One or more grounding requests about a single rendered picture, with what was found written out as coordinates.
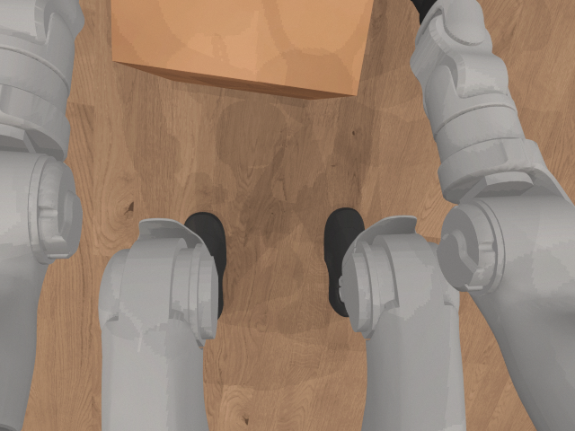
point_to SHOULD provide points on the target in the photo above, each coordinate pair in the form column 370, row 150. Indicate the right robot hand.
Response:
column 423, row 7

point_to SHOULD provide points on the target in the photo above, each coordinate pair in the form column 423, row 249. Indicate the carton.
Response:
column 305, row 49

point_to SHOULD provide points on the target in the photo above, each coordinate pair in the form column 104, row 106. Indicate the robot left shin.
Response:
column 109, row 294

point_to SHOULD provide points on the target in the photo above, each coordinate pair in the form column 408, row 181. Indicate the right robot upper arm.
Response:
column 515, row 256

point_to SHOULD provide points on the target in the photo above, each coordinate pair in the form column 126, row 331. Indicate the right robot forearm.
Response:
column 474, row 121

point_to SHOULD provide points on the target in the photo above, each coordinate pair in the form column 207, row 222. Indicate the left robot forearm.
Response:
column 37, row 51

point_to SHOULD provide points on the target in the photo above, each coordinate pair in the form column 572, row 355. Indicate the left robot upper arm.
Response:
column 40, row 221

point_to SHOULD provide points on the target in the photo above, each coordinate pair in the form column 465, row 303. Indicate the robot right foot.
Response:
column 342, row 227

